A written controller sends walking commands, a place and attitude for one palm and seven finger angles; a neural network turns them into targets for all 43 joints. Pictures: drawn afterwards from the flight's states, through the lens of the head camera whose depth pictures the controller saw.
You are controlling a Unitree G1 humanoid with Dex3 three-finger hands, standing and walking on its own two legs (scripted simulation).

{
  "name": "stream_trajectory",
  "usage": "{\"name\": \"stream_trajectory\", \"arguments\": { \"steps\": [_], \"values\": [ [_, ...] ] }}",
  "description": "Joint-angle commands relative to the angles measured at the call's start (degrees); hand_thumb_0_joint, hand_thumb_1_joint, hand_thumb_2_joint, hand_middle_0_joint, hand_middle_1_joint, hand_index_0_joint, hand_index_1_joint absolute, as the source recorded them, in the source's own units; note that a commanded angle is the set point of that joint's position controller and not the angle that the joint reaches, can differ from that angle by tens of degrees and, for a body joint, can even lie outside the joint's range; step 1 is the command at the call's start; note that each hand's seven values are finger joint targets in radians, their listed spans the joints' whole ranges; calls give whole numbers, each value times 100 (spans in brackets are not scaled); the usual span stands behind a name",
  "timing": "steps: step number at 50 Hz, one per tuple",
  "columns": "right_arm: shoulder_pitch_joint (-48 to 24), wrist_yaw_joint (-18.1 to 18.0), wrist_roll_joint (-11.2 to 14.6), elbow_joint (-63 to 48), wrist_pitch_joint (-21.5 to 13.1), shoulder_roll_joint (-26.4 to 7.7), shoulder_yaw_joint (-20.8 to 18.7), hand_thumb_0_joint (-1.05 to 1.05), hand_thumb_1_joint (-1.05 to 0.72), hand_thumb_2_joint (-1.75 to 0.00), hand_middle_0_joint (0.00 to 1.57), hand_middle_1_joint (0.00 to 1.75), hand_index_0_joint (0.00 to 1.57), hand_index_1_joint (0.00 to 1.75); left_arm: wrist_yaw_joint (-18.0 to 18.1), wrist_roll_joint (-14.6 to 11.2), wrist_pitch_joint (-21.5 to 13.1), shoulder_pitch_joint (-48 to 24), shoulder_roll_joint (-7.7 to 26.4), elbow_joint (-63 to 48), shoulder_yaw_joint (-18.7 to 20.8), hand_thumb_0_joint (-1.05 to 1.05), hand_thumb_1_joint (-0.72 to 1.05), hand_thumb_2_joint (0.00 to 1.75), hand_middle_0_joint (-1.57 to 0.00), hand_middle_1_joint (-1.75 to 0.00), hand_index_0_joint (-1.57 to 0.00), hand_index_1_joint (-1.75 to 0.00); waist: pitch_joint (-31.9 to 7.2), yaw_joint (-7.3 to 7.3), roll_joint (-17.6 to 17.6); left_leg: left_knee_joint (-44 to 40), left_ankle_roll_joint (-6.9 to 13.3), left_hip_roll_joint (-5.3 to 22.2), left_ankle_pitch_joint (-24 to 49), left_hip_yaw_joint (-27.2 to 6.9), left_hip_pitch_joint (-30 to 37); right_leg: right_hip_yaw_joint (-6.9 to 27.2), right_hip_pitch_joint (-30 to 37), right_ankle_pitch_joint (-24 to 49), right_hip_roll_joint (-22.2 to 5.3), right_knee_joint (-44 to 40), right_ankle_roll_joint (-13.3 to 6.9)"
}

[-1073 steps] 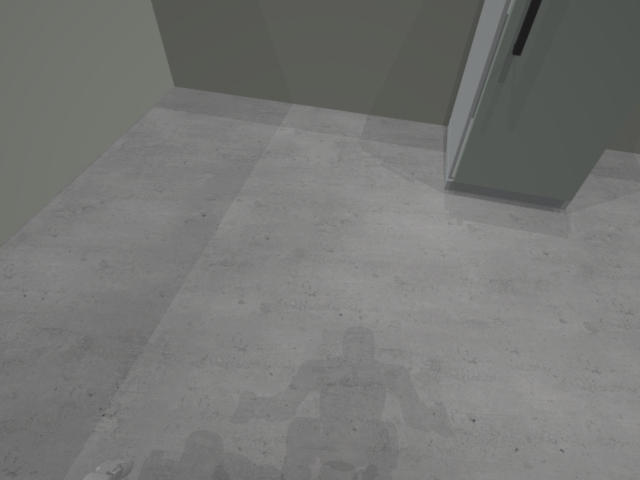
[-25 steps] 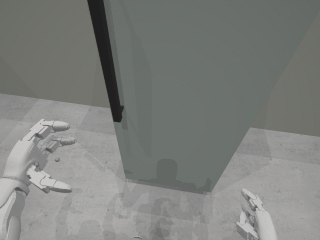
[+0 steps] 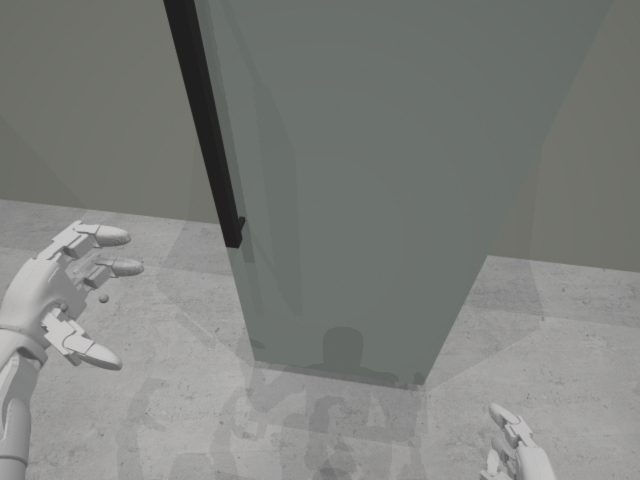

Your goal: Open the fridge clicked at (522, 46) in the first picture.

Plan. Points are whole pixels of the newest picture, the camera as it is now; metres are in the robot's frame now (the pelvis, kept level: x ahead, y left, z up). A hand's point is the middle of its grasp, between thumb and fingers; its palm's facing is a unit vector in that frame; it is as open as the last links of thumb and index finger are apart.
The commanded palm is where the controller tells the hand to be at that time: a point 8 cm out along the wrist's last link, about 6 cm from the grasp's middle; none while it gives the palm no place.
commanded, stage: raise the hand to about handle height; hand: left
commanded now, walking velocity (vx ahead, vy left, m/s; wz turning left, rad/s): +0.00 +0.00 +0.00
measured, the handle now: (212, 116) +0.54 +0.21 +0.19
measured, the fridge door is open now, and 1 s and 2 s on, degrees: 0 0 0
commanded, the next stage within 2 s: move the hooked fingers beside the handle in 0.30 s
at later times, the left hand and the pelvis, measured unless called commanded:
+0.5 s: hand (126, 284) +0.29 +0.25 +0.12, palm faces -0.01 -1.00 -0.03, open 14.0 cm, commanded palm +0.27 +0.31 +0.13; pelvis +0.02 -0.02 +0.00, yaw -1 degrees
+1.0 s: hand (141, 241) +0.36 +0.26 +0.12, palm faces -0.04 -1.00 +0.00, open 14.0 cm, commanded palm +0.34 +0.31 +0.12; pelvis +0.02 -0.01 +0.00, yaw -1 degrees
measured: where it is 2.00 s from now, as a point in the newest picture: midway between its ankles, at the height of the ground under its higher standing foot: outside the picture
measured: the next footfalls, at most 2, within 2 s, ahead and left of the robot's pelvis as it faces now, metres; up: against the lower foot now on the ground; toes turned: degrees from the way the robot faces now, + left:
none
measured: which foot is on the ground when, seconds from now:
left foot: down 0.00-1.00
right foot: down 0.00-1.00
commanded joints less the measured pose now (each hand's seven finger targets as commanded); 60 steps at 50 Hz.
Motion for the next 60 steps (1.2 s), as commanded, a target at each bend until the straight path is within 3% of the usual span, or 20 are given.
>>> {"name": "stream_trajectory", "arguments": {
  "steps": [1, 5, 8, 11, 13, 17, 20, 22, 23, 30, 34, 37, 40, 42, 45, 49, 51, 52, 53, 60],
  "values": [
    [-634, -66, -10, -920, -420, -721, -344, 0, -90, -90, 20, 30, 20, 30, 124, -142, -557, -1418, 1609, -1299, 777, 0, -50, 30, -30, -120, -30, -120, -927, 32, 439, -675, -88, 7, -860, -625, 1534, 226, -983, -18, 190, -736, -85],
    [-614, -87, -11, -861, -426, -713, -343, 0, -90, -90, 20, 30, 20, 30, 160, -114, -566, -1457, 1512, -1261, 671, 0, -50, 30, -30, -120, -30, -120, -794, 7, 515, -605, -77, -10, -708, -513, 1457, 304, -935, 15, 154, -819, -52],
    [-617, -110, -5, -852, -422, -728, -364, 0, -90, -90, 20, 30, 20, 30, 120, -125, -533, -1418, 1470, -1144, 617, 0, -50, 30, -30, -120, -30, -120, -776, -12, 294, -520, -51, -15, -590, -484, 1383, 384, -914, 82, 137, -850, -16],
    [-623, -114, 2, -850, -428, -717, -362, 0, -90, -90, 20, 30, 20, 30, 72, -132, -548, -1507, 1445, -1205, 558, 0, -50, 30, -30, -120, -30, -120, -866, -13, 441, -490, -50, -18, -461, -471, 1514, 373, -932, 218, 139, -817, -16],
    [-611, -108, -3, -838, -422, -736, -381, 0, -90, -90, 20, 30, 20, 30, 46, -174, -549, -1416, 1499, -1121, 635, 0, -50, 30, -30, -120, -30, -120, -946, -6, 77, -372, -24, -25, -235, -432, 1424, 463, -845, 462, 115, -811, 37],
    [-582, -80, 3, -837, -395, -740, -394, 0, -90, -90, 20, 30, 20, 30, -3, -228, -549, -1344, 1525, -972, 711, 0, -50, 30, -30, -120, -30, -120, -1010, 29, -76, -254, -18, -40, 41, -374, 1359, 511, -777, 837, 91, -715, 93],
    [-617, -83, 17, -848, -359, -721, -387, 0, -90, -90, 20, 30, 20, 30, -27, -228, -516, -1468, 1461, -929, 646, 0, -50, 30, -30, -120, -30, -120, -991, 3, 42, -220, -23, -48, 1, -363, 1371, 551, -889, 860, 67, -691, 113],
    [-564, -98, 8, -829, -321, -750, -398, 0, -90, -90, 20, 30, 20, 30, -11, -205, -510, -1574, 1675, -780, 790, 0, -50, 30, -30, -120, -30, -120, -979, 5, -52, -156, -14, -45, 85, -325, 1285, 580, -872, 928, 68, -674, 139],
    [-575, -113, 10, -786, -299, -765, -385, 0, -90, -90, 20, 30, 20, 30, -18, -188, -521, -1813, 1738, -680, 825, 0, -50, 30, -30, -120, -30, -120, -928, -23, 101, -150, -30, -52, 51, -340, 1230, 596, -899, 922, 54, -662, 128],
    [-485, -122, 4, -808, -241, -758, -407, 0, -90, -90, 20, 30, 20, 30, -195, -211, -685, -2058, 1725, -496, 771, 0, -50, 30, -30, -120, -30, -120, -1389, -24, 268, -5, -18, -68, 483, -321, 1464, 526, -840, 1558, 81, -416, 106],
    [-421, -140, 26, -765, -168, -810, -412, 0, -90, -90, 20, 30, 20, 30, -276, -192, -615, -2442, 1649, -64, 582, 0, -50, 30, -30, -120, -30, -120, -1194, -107, 144, -17, -22, -59, 322, -349, 1335, 460, -1083, 1347, 111, -393, 85],
    [-377, -130, 23, -843, -139, -818, -425, 0, -90, -90, 20, 30, 20, 30, -245, -175, -573, -2440, 1675, 29, 547, 0, -50, 30, -30, -120, -30, -120, -1309, -60, 34, -18, -6, -67, 331, -354, 1318, 414, -1063, 1243, 122, -357, 47],
    [-311, -129, 14, -797, -53, -851, -430, 0, -90, -90, 20, 30, 20, 30, -164, -95, -568, -2803, 1979, 249, 779, 0, -50, 30, -30, -120, -30, -120, -1383, -87, 28, -11, -20, -50, 293, -375, 1300, 405, -1150, 1220, 129, -326, 25],
    [-274, -127, -1, -817, -22, -840, -435, 0, -90, -90, 20, 30, 20, 30, -110, -73, -672, -2974, 2069, 172, 810, 0, -50, 30, -30, -120, -30, -120, -1522, -63, 74, 12, -20, -46, 377, -365, 1318, 395, -1047, 1211, 135, -288, -6],
    [-260, -110, -7, -792, 1, -833, -434, 0, -90, -90, 20, 30, 20, 30, -49, 3, -786, -3335, 1896, 203, 642, 0, -50, 30, -30, -120, -30, -120, -1652, -120, 512, -16, -67, -14, 356, -434, 1602, 324, -1254, 1088, 168, -245, -56],
    [-168, -109, -10, -741, 108, -886, -441, 0, -90, -90, 20, 30, 20, 30, -50, 37, -744, -3338, 2061, 710, 738, 0, -50, 30, -30, -120, -30, -120, -1597, -154, 86, 12, -35, 0, 234, -405, 1332, 353, -1252, 1067, 172, -248, -25],
    [-158, -108, -2, -736, 162, -900, -435, 0, -90, -90, 20, 30, 20, 30, -105, 86, -702, -3628, 1937, 880, 546, 0, -50, 30, -30, -120, -30, -120, -1513, -199, 293, -13, -53, 4, 139, -435, 1323, 320, -1407, 920, 172, -233, -45],
    [-106, -113, 4, -744, 193, -885, -435, 0, -90, -90, 20, 30, 20, 30, -116, 57, -697, -3673, 1907, 940, 492, 0, -50, 30, -30, -120, -30, -120, -1527, -208, 155, 16, -34, 7, 200, -411, 1282, 318, -1293, 956, 165, -245, -62],
    [-114, -107, 0, -725, 206, -933, -459, 0, -90, -90, 20, 30, 20, 30, -105, 106, -701, -3698, 2148, 1024, 693, 0, -50, 30, -30, -120, -30, -120, -1594, -170, 210, 19, -52, 22, 230, -444, 1325, 313, -1354, 978, 183, -212, -61],
    [42, -71, -27, -704, 342, -978, -472, 0, -90, -90, 20, 30, 20, 30, -96, 178, -903, -4358, 2166, 1254, 569, 0, -50, 30, -30, -120, -30, -120, -1789, -286, 287, 83, -69, 50, 230, -524, 1445, 276, -1592, 843, 215, -119, -90]
  ]
}}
